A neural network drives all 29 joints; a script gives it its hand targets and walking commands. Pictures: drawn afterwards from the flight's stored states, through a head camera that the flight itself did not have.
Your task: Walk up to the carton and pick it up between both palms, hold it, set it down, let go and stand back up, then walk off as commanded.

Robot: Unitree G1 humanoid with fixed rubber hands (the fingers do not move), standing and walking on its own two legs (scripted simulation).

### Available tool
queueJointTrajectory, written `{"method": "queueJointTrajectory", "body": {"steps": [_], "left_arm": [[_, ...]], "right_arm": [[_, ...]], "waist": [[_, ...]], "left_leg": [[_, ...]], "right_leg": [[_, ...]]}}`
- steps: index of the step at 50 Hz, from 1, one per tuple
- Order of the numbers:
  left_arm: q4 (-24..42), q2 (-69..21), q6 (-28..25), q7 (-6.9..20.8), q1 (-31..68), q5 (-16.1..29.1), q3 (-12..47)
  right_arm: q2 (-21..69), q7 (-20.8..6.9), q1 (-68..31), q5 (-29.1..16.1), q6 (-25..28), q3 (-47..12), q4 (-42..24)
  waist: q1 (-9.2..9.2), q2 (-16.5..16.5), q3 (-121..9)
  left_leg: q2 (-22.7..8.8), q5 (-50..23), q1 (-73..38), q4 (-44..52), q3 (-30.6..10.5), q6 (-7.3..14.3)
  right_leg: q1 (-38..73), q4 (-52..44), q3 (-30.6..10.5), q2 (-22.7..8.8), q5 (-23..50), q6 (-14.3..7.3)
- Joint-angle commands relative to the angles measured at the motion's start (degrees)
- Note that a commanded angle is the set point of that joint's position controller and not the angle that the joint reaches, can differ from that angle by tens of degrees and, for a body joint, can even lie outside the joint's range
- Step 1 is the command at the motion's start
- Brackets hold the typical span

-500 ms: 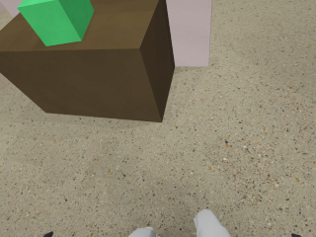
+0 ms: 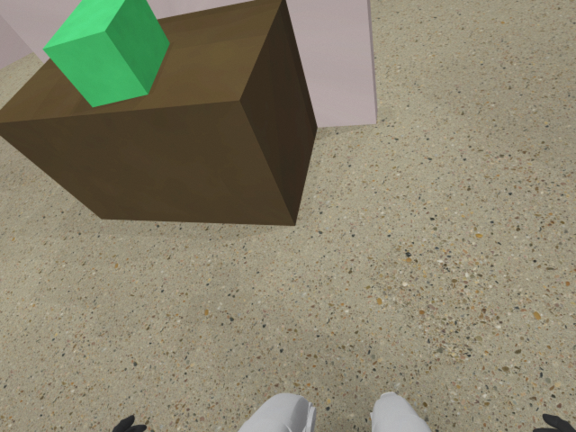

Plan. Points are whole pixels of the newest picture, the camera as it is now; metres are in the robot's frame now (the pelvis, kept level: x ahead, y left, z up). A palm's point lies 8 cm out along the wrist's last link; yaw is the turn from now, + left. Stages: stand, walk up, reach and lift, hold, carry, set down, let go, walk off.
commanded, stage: walk off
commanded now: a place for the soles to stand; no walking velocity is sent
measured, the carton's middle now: (114, 45) +1.27 +0.62 +0.01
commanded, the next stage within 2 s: stand in 1.94 s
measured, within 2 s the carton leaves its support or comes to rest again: neither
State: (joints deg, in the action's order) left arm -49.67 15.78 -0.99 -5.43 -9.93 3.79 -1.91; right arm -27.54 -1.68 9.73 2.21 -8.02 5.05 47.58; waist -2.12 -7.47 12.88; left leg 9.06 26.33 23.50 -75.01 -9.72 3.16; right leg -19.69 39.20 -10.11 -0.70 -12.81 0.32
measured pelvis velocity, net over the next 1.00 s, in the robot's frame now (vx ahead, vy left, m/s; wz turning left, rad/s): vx -0.23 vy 0.19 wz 0.12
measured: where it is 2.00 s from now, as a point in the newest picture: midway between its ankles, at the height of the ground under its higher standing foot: outside the picture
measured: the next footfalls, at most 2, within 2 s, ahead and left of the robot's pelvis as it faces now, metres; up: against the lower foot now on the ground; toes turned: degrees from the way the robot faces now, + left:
left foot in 0.26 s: +0.04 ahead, +0.22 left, +0.00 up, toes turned -8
right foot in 0.68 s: -0.12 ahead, +0.01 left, +0.00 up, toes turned +10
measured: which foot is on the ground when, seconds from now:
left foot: up 0.00-0.24, down 0.26-0.72, up 0.74-1.00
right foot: down 0.00-0.28, up 0.30-0.66, down 0.68-1.00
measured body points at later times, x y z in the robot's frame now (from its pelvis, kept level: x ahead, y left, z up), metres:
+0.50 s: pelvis -0.12 +0.12 -0.01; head -0.07 +0.16 +0.43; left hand -0.02 +0.44 -0.15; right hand -0.04 -0.21 -0.10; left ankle -0.01 +0.23 -0.72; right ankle -0.11 -0.03 -0.65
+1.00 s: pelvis -0.23 +0.19 -0.01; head -0.20 +0.13 +0.43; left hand -0.18 +0.53 -0.07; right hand -0.11 -0.12 -0.16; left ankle -0.28 +0.33 -0.64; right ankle -0.16 +0.01 -0.72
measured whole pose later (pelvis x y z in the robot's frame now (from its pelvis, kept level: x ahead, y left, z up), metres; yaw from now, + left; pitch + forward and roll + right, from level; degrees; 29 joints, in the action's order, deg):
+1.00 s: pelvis -0.23 +0.19 -0.01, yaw +7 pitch -5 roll +1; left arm -49.8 21.4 -2.1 -5.0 -12.8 3.8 -1.9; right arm -26.5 -4.2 11.8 3.3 -7.6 5.1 44.9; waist -2.3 -7.4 8.9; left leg 7.5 23.1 22.2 -70.7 -9.6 1.5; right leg -17.2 40.8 -7.0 -4.6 -19.2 1.2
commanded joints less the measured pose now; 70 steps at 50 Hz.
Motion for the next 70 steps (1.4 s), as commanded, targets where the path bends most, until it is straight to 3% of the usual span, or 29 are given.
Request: {"method": "queueJointTrajectory", "body": {"steps": [1,7,9,11,13,14,15,19,23,24,30,32,33,34,35,36,38,42,47,49,52,53,54,56,57,61,64,68,70], "left_arm": [[6.21,21.48,-0.88,-0.69,-1.17,-5.3,-7.97],[6.23,25.58,0.04,-1.0,8.88,-6.7,-8.12],[6.31,24.42,0.38,-0.93,11.55,-7.17,-7.32],[4.74,19.24,1.05,-1.35,13.34,-6.75,-5.71],[4.47,18.99,2.14,-1.34,2.12,-4.65,-5.88],[3.61,20.57,2.37,-1.31,-1.44,-4.41,-5.9],[4.52,21.03,2.4,-0.93,-3.37,-4.6,-6.14],[2.38,20.37,2.15,-0.1,-6.59,-2.54,-5.77],[0.97,20.44,1.2,-0.43,-6.11,-2.38,-5.22],[0.57,20.63,1.16,-0.27,-4.31,-2.35,-4.98],[-2.36,19.73,1.56,-0.24,-13.11,-2.9,-5.2],[-3.9,20.4,0.81,-0.11,-16.14,-3.38,-5.93],[-2.66,22.15,0.75,-0.33,-13.8,-3.86,-6.38],[-0.14,27.58,0.22,-0.06,-12.9,-4.86,-7.46],[1.93,29.06,0.25,0.19,-3.84,-5.93,-7.63],[3.41,28.04,-0.22,-0.09,-0.09,-6.21,-8.32],[5.06,25.31,-0.71,-0.25,0.15,-5.59,-7.79],[6.13,25.14,-1.87,-0.45,-1.06,-5.74,-8.49],[5.43,25.02,-2.25,-1.46,-7.68,-5.43,-7.31],[5.03,28.21,-2.31,-1.53,-6.08,-6.14,-7.96],[4.52,27.89,-1.47,-1.14,-0.22,-5.89,-6.91],[3.9,25.02,-1.37,-0.86,1.0,-6.21,-6.29],[4.98,17.08,-0.97,-1.5,-2.53,-4.9,-3.26],[5.41,20.92,-0.14,-2.42,-3.84,-3.84,-5.0],[5.38,22.17,-0.43,-2.51,-2.46,-3.85,-4.74],[1.49,20.48,-0.29,-1.55,-7.76,-2.11,-4.84],[-0.25,20.06,-0.12,-1.09,-11.41,-2.19,-4.57],[-1.28,19.53,-0.09,-1.08,-10.13,-1.86,-4.75],[-1.27,20.2,-0.09,-1.32,-11.01,-1.99,-5.04]], "right_arm": [[-8.18,-1.36,8.65,1.06,1.23,4.79,-4.0],[-8.44,-2.74,12.75,0.52,1.46,5.18,-2.44],[-8.36,-2.71,17.23,0.51,1.99,5.61,0.82],[-9.84,-2.45,17.95,1.48,2.58,6.54,2.6],[-10.94,-2.14,4.19,1.81,3.1,5.22,-4.78],[-10.1,-1.86,-1.71,1.68,3.2,4.93,-7.7],[-15.11,-1.55,-5.84,2.01,3.19,5.67,-9.11],[-8.99,-1.88,-7.64,1.42,2.88,4.27,-10.63],[-6.3,-2.18,1.28,0.35,3.02,4.17,-10.96],[-5.81,-1.98,1.67,0.09,3.13,3.97,-11.06],[-7.98,-2.2,0.13,1.22,2.26,4.62,-13.3],[-6.46,-1.98,-1.95,1.19,2.3,4.21,-13.34],[-5.11,-2.05,-1.39,1.33,2.46,3.75,-11.98],[-3.8,-1.77,-0.31,0.93,2.52,4.5,-13.08],[-6.87,-1.1,0.64,2.26,2.91,5.41,-11.76],[-7.66,-1.5,4.92,2.48,2.4,5.9,-11.45],[-8.72,-2.07,7.04,1.23,2.04,5.59,-11.45],[-8.69,-2.9,7.79,1.49,1.41,5.52,-11.04],[-6.55,-3.31,1.64,1.16,2.08,4.16,-12.29],[-7.17,-3.58,2.34,1.08,2.07,4.02,-10.82],[-7.61,-3.43,11.07,1.18,3.96,4.54,-5.92],[-9.23,-3.1,12.75,2.04,4.03,5.36,-3.15],[-11.4,-2.53,10.98,2.25,4.06,5.39,-6.19],[-11.68,-2.59,5.85,0.97,3.37,5.03,-10.11],[-13.34,-2.29,0.79,1.1,3.0,5.18,-9.66],[-7.09,-2.24,-0.99,0.96,3.96,3.73,-9.53],[-6.13,-2.24,-0.13,0.06,3.98,3.46,-11.96],[-4.91,-1.51,1.14,0.63,4.23,2.92,-10.91],[-6.25,-1.73,1.18,0.48,4.16,3.48,-11.44]], "waist": [[1.33,19.8,-11.64],[-3.72,29.07,-6.04],[-6.32,25.46,-8.31],[-8.96,6.43,-5.07],[-1.33,-6.35,-1.45],[0.96,-4.17,-0.67],[1.01,-12.1,0.36],[0.03,-15.83,-0.99],[-3.9,-8.8,-11.38],[-4.29,-7.14,-13.25],[-0.67,-4.24,-18.26],[2.25,1.35,-18.04],[3.49,7.6,-15.38],[4.34,23.57,-13.0],[3.0,18.37,-7.36],[0.75,17.37,-6.48],[-1.12,12.39,-5.71],[-1.19,18.69,-7.41],[2.86,22.4,-8.31],[2.32,29.78,-9.7],[-2.44,25.1,-11.92],[-4.45,18.36,-11.68],[-4.1,-6.1,-8.03],[-3.13,-2.69,-7.92],[-3.29,-7.34,-3.23],[-2.23,-9.1,-0.81],[-3.45,-11.59,-6.04],[-3.11,-4.81,-9.39],[-3.92,-6.82,-8.57]], "left_leg": [[-2.27,-0.25,5.24,4.3,-2.9,-2.63],[-10.53,-2.76,-10.64,22.61,-0.04,-0.59],[-12.79,-5.59,-18.74,36.94,-1.37,0.85],[-11.64,-7.7,-19.97,49.16,-7.68,-2.46],[-18.87,19.16,5.97,66.41,-27.47,1.57],[-18.17,21.36,10.51,66.33,-26.46,2.0],[-20.56,33.31,20.82,71.79,-30.7,6.78],[-13.88,15.93,11.04,62.83,-15.14,7.84],[-12.65,-6.75,-20.35,55.29,-14.21,8.73],[-11.83,-12.75,-25.92,54.22,-13.9,5.46],[-16.1,-1.96,-16.25,57.77,-14.03,8.33],[-12.39,5.59,-8.56,51.45,-10.53,4.71],[-6.0,5.93,-2.79,41.93,-8.16,2.64],[3.13,10.65,6.82,20.42,-2.95,-1.44],[0.37,8.25,10.2,9.75,-7.49,-2.52],[-2.07,6.42,8.43,2.34,-9.25,-1.6],[-0.75,-2.72,2.24,-3.24,-11.36,-1.11],[-1.04,-1.51,6.45,-6.46,-7.66,-3.48],[-6.66,4.83,11.53,15.56,-1.47,-3.27],[-10.93,9.38,6.94,28.92,-1.75,-2.66],[-9.9,2.07,-10.1,51.82,-0.25,-0.14],[-10.98,-3.72,-16.83,56.89,-2.98,-1.9],[-15.93,-15.22,-17.42,56.31,-15.84,-3.42],[-20.85,-6.93,-7.73,61.7,-20.08,-2.29],[-19.53,4.81,1.68,63.92,-21.37,0.98],[-13.41,-10.25,-4.84,58.83,-8.75,-0.01],[-11.94,-1.24,-12.54,62.3,-8.8,-1.03],[-14.61,-4.32,-22.51,60.11,-10.0,-2.19],[-15.41,1.38,-17.09,61.27,-9.35,2.42]], "right_leg": [[10.93,-20.03,-13.05,-12.94,-11.86,-8.61],[-8.26,-22.95,-7.74,-15.01,-14.59,-8.21],[-11.35,-15.15,-4.49,-11.38,-15.26,-6.08],[-20.83,6.28,1.3,0.81,-17.51,-2.2],[-13.55,26.98,6.38,9.37,-20.01,-1.0],[-11.91,31.25,5.55,7.98,-18.25,-0.4],[-7.74,37.91,5.79,10.4,-18.95,0.37],[-6.24,34.76,7.91,6.86,-14.59,0.19],[-11.34,19.63,6.73,5.84,-17.46,1.02],[-12.92,15.69,6.72,5.63,-17.75,0.9],[7.98,-6.54,12.9,3.39,-17.16,-1.58],[16.31,-14.59,7.06,0.95,-11.0,-3.49],[16.12,-19.5,-3.84,-4.72,-12.82,-7.05],[13.19,-23.26,-27.41,-18.25,-17.52,-13.86],[3.83,-24.71,-29.13,-24.93,-13.58,-18.27],[-0.25,-21.78,-25.75,-24.52,-7.71,-19.41],[-6.66,-21.7,-17.0,-15.16,-12.3,-12.82],[0.3,-15.52,-14.49,-13.89,-10.6,-13.28],[16.83,-10.85,-9.64,-12.03,4.6,-10.79],[18.54,-9.55,-8.42,-12.92,8.21,-10.34],[8.65,1.74,-2.75,-10.45,12.23,-7.65],[0.74,11.55,3.07,-5.3,-0.69,-4.88],[-18.43,21.7,5.61,5.29,-24.77,-2.57],[-15.2,25.24,5.13,4.96,-23.89,-0.8],[-13.22,26.63,4.8,4.58,-23.8,-0.32],[-13.73,22.99,7.68,4.81,-15.5,-0.29],[-13.5,22.93,5.15,7.53,-13.67,0.1],[-13.42,11.6,6.11,7.49,-13.11,0.14],[-9.14,12.99,6.69,6.56,-13.14,-0.2]]}}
